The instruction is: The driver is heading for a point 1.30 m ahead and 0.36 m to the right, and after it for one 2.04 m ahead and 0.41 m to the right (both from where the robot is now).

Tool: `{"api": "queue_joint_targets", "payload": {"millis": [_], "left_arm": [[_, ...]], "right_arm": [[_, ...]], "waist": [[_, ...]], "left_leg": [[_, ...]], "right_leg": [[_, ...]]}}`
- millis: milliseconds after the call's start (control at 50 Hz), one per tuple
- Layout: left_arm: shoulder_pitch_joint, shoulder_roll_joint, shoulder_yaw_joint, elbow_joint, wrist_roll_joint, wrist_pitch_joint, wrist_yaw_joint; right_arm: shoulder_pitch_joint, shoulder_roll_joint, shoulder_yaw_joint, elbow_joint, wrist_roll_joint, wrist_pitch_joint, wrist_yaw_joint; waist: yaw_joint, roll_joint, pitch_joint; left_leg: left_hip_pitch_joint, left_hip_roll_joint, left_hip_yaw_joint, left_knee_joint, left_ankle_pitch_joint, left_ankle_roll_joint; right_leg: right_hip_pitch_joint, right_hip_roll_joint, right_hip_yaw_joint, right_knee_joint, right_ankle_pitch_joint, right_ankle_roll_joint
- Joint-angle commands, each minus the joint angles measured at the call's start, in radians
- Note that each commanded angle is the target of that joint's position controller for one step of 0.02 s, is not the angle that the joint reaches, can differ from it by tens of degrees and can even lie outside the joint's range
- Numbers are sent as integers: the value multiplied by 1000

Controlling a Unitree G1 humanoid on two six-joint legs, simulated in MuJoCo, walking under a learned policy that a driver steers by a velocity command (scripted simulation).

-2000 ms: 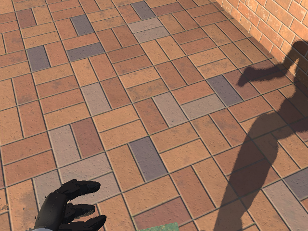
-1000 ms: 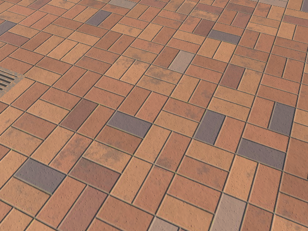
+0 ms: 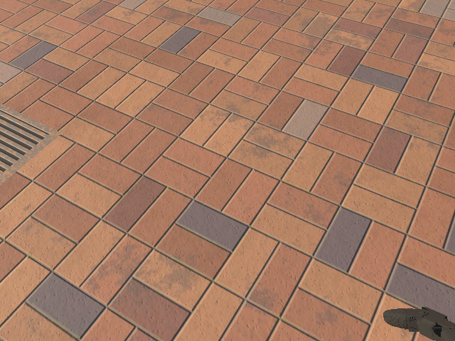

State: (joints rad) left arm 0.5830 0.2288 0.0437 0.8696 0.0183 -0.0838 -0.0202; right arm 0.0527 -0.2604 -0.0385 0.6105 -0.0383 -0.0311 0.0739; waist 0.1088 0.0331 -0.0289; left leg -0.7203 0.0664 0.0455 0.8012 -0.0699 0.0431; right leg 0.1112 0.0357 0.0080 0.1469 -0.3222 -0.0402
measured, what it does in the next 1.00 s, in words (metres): walks ahead, turning right: left foot, then right foot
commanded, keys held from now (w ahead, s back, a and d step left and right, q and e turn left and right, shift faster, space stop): w+shift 0.08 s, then w+e+shift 0.68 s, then w+shift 0.14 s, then shift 0.10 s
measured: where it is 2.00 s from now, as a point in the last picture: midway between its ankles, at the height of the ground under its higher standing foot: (345, 165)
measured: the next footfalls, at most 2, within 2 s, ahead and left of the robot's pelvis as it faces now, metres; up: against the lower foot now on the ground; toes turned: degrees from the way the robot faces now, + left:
left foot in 0.12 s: +0.29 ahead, +0.12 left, +0.00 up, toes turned +2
right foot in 0.60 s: +0.70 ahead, -0.08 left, +0.00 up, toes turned -25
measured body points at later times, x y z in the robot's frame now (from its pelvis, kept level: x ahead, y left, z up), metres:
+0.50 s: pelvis +0.42 +0.03 -0.02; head +0.44 +0.02 +0.43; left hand +0.67 +0.22 -0.10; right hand +0.31 -0.22 -0.15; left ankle +0.25 +0.12 -0.74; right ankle +0.62 -0.12 -0.67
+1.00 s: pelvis +0.88 -0.11 -0.01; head +0.91 -0.14 +0.43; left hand +1.02 +0.15 -0.13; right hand +0.99 -0.42 -0.08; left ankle +1.13 -0.11 -0.72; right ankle +0.67 -0.06 -0.73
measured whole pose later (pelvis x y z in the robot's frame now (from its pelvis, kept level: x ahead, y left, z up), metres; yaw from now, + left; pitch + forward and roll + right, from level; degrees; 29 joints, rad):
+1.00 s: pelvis +0.88 -0.11 -0.01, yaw -36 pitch +2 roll +0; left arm 0.45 0.31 0.07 0.87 0.00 -0.09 -0.01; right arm -0.01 -0.26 0.03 0.62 -0.05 -0.08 0.02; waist 0.13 0.02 0.05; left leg -0.60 0.06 -0.01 0.49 0.11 0.03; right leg 0.16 0.13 0.20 0.28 -0.41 -0.14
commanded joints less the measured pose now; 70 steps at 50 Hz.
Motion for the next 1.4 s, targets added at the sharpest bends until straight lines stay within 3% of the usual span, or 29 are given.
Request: {"api": "queue_joint_targets", "payload": {"millis": [20, 60, 100, 120, 140, 160, 180, 220, 260, 360, 460, 520, 580, 600, 620, 640, 660, 700, 760, 840, 940, 980, 1020, 1040, 1060, 1080, 1120, 1240, 1400], "left_arm": [[-32, 166, 30, -32, -7, -20, 6], [-41, 191, 30, -11, -7, -20, 10], [-34, 235, 38, 12, 0, -9, 24], [-84, 247, 40, 1, -3, -3, 29], [-57, 137, 15, -41, -12, -3, 19], [-38, 68, 1, -80, -39, -11, 12], [-146, 151, 22, -93, -31, -7, 15], [-212, 120, 13, -92, -19, 2, -1], [-174, 79, 7, -73, 7, 35, -20], [-372, 53, 2, -138, -1, 75, -46], [-561, 58, -15, -205, -2, 61, -70], [-537, 89, -13, -204, -4, 59, -68], [-114, 208, 38, -85, -8, 65, -41], [55, 251, 72, -32, -13, 65, -17], [-45, 291, 92, -30, -35, 77, 2], [-122, 392, 107, -76, 6, 86, -3], [-131, 352, 108, -104, 7, 86, 6], [-185, 240, 79, -74, 7, 69, 19], [-239, 207, 56, -91, -8, 21, 23], [-202, 205, 58, -81, -16, -12, 11], [-82, 217, 58, -26, -25, -17, 8], [-71, 251, 60, -8, -13, -14, 26], [-160, 267, 63, -21, -12, -13, 36], [-153, 76, 7, -55, 15, 2, 27], [51, 21, -19, -21, -45, -2, 15], [10, 153, 7, -6, -65, 11, 20], [-281, 209, 20, -103, -53, 25, 32], [-271, 73, -11, -134, -27, 58, 39], [-455, 133, 1, -175, -7, 52, 18]], "right_arm": [[-188, -42, 4, -109, 7, -14, 0], [-151, -54, -1, -97, 3, -13, -17], [83, -107, -27, -36, -1, -16, -46], [309, -144, -47, 30, -5, -21, -64], [439, -242, -73, 59, -39, -28, -82], [427, -265, -73, 55, -38, -35, -71], [329, -210, -66, 55, -30, -31, -69], [258, -112, -42, 90, -17, -49, -68], [249, -77, -30, 124, -2, -70, -71], [283, -46, -23, 190, 20, -104, -57], [362, -75, -18, 237, 21, -111, -78], [391, -155, -26, 241, 24, -96, -109], [287, -235, -51, 202, -1, -41, -133], [231, -244, -59, 186, -1, -30, -120], [183, -93, -23, 151, -13, -45, -91], [254, -57, -4, 33, 16, -68, -89], [183, -94, 8, 11, 5, -99, -86], [140, -115, 9, 15, -4, -108, -81], [156, -97, 22, 24, -42, -39, -75], [-45, -43, 54, -50, -13, -34, -47], [-138, -59, 47, -62, -6, -53, -47], [-30, -104, 25, -32, -20, -69, -64], [277, -171, -4, 59, -15, -90, -81], [396, -261, -33, 67, 40, -106, -86], [453, -257, -36, 112, 21, -112, -59], [395, -210, -43, 86, 27, -104, -53], [198, -118, -14, 76, 35, -98, -55], [89, -124, -10, 151, 30, -99, -51], [132, -172, -21, 230, 54, -46, -71]], "waist": [[-28, -124, 174], [-65, -141, 128], [-188, -178, -27], [-309, -149, -129], [-312, 29, -284], [-242, 233, -404], [-231, 126, -230], [-165, -2, -7], [-100, 42, 50], [-83, 23, 173], [-105, -28, 206], [-67, 31, 128], [153, 89, -88], [226, 21, -135], [112, -229, -30], [-10, -260, -189], [26, -74, -193], [-81, 85, 40], [-161, 91, 109], [-88, 6, 151], [14, -44, 114], [-33, -98, 33], [-210, -129, -102], [-236, 67, -319], [-182, 332, -522], [-212, 144, -492], [-182, -51, -150], [-53, 50, -41], [-106, 50, -50]], "left_leg": [[52, -27, 54, -136, 35, 33], [194, -90, 92, -188, -39, 74], [502, -159, 85, -185, -141, 110], [795, -112, 20, -227, -134, 124], [1094, 147, -288, -272, -552, 142], [1155, 356, -812, -493, -929, 162], [1003, 331, -798, -575, -918, 140], [715, 268, -490, -602, -552, 115], [567, 214, -308, -655, -427, 80], [514, 123, 42, -737, -82, 3], [623, 86, 239, -741, 413, -38], [798, 126, 276, -563, 1082, -71], [765, 178, 225, -22, 1276, -45], [596, 118, 219, 379, 913, -29], [230, -90, 169, 750, -292, -30], [-109, -137, -27, 980, -443, -76], [-190, -89, -142, 905, -368, -59], [-101, 4, -148, 652, -283, -54], [71, 66, -130, 453, -303, -107], [202, 72, -40, 11, 47, -104], [242, -24, 20, -272, 250, -20], [345, -107, 25, -318, 167, 9], [656, -42, -33, -378, 300, 35], [1066, 204, -251, -167, 735, 95], [1342, 423, -691, -248, 757, 295], [1242, 384, -685, -322, 508, 270], [858, 278, -396, -403, 579, 207], [464, 142, -90, -541, 720, 193], [543, 140, -68, -447, 400, 140]], "right_leg": [[-106, -244, 96, -135, 406, -132], [-55, -247, 30, -13, 851, -112], [-66, -264, 13, 317, 1236, -91], [-234, -230, 2, 588, 1097, -75], [-523, -127, -18, 974, 571, -73], [-737, 6, 73, 1240, -97, -76], [-842, -38, 106, 1292, -8, -93], [-802, -123, 83, 1195, 101, -86], [-738, -160, 84, 1150, 106, -65], [-868, -173, 20, 1040, 291, -49], [-808, -107, -151, 702, 456, -94], [-671, 0, -249, 590, 427, -141], [-226, 79, -194, 570, 241, -204], [-4, 56, -92, 479, 166, -253], [94, -57, 105, 504, 224, -282], [314, -237, 619, 354, 132, -504], [278, -301, 808, 138, -116, -494], [-69, -248, 680, 47, -100, -382], [-392, -125, 475, 29, 43, -338], [-508, -18, 281, -19, 249, -265], [-183, -76, 237, 57, 728, -177], [-50, -90, 246, 240, 1052, -117], [-118, -50, 219, 606, 985, -58], [-410, 16, 209, 992, 241, -5], [-682, 155, 242, 1335, -317, 40], [-728, 79, 266, 1390, -248, 48], [-752, -18, 143, 1260, -153, 62], [-544, -91, 63, 786, 19, 74], [-427, -64, 33, 400, 297, 24]]}}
